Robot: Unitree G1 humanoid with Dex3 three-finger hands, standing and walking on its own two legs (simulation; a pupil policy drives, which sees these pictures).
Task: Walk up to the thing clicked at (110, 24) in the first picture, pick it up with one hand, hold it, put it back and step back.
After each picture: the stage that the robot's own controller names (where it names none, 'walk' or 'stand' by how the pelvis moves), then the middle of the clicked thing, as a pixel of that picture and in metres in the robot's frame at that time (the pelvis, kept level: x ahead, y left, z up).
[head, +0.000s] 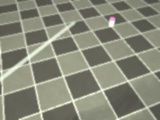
stand; (111, 22) +1.85 -0.37 -0.72
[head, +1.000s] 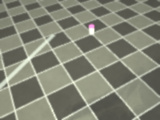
walk; (91, 29) +1.74 +0.03 -0.70
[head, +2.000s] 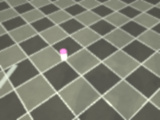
walk; (63, 54) +1.17 +0.27 -0.71
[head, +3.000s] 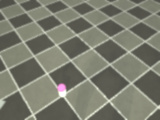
walk; (62, 90) +0.71 +0.24 -0.71
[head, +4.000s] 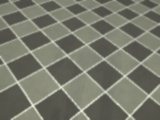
walk; out of the picture +0.42 +0.19 -0.70
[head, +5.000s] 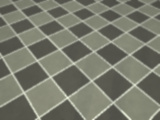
stand; out of the picture +0.33 +0.20 -0.72
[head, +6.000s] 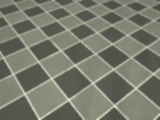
stand; out of the picture +0.32 +0.19 -0.73
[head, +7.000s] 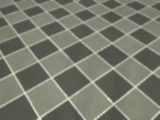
stand; out of the picture +0.33 +0.19 -0.73
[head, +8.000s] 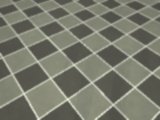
stand; out of the picture +0.32 +0.20 -0.73
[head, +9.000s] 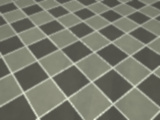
stand; out of the picture +0.31 +0.20 -0.73
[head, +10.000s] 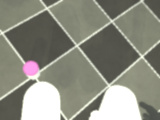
go down; (32, 70) +0.40 +0.22 -0.36
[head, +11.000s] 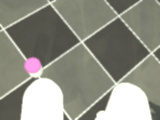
go down; (34, 68) +0.40 +0.23 -0.31
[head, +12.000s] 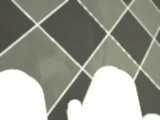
close in; out of the picture +0.38 +0.27 -0.22
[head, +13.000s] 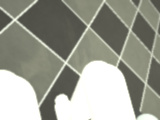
close; out of the picture +0.39 +0.28 -0.22
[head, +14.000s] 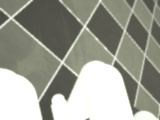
lift; out of the picture +0.38 +0.28 -0.22
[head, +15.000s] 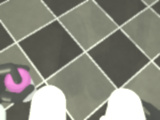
lift; (22, 86) +0.31 +0.22 -0.06
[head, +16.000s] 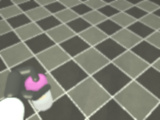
hold; (39, 92) +0.32 +0.16 +0.02
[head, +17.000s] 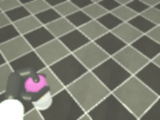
hold; (39, 92) +0.33 +0.17 -0.01
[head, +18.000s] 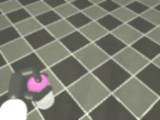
crouch; (41, 92) +0.33 +0.16 -0.01
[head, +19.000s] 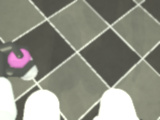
crouch; (24, 65) +0.40 +0.20 -0.11
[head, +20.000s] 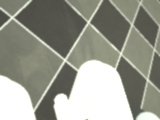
lower; out of the picture +0.39 +0.28 -0.22
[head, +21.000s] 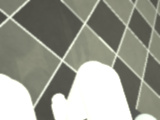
lower; out of the picture +0.39 +0.29 -0.22
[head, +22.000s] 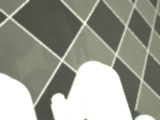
lower; out of the picture +0.39 +0.29 -0.22
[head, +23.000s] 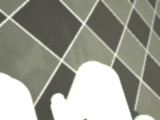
lower; out of the picture +0.39 +0.29 -0.22
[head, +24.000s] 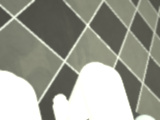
loosen; out of the picture +0.38 +0.28 -0.22
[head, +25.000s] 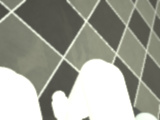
withdraw; out of the picture +0.37 +0.27 -0.22
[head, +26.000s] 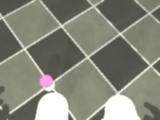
walk; (47, 83) +0.40 +0.21 -0.43
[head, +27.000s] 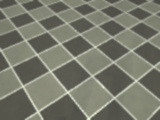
stand; out of the picture +0.34 +0.18 -0.66
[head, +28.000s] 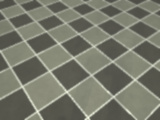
stand; out of the picture +0.34 +0.19 -0.67
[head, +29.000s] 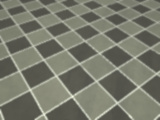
stand; out of the picture +0.35 +0.18 -0.72
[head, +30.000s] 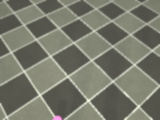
walk; out of the picture +0.37 +0.18 -0.70
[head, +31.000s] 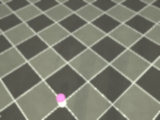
walk; (61, 100) +0.56 +0.22 -0.70
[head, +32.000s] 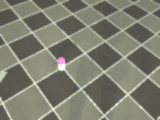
walk; (61, 64) +0.90 +0.18 -0.70
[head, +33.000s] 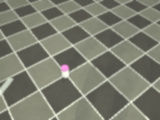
stand; (65, 71) +0.92 +0.19 -0.71
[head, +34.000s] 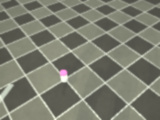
stand; (63, 76) +0.95 +0.21 -0.73
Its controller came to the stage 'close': yes
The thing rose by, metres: 0.70
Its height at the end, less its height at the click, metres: +0.00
